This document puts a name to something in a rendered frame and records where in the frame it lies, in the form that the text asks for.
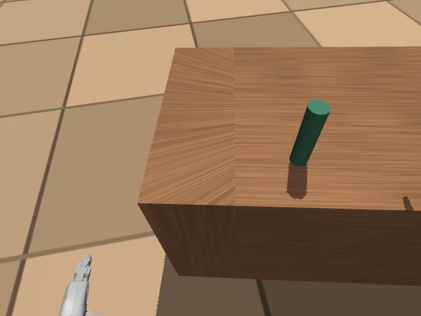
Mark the can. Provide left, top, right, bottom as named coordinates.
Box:
left=289, top=99, right=331, bottom=167

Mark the left robot hand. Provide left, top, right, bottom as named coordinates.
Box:
left=59, top=253, right=101, bottom=316

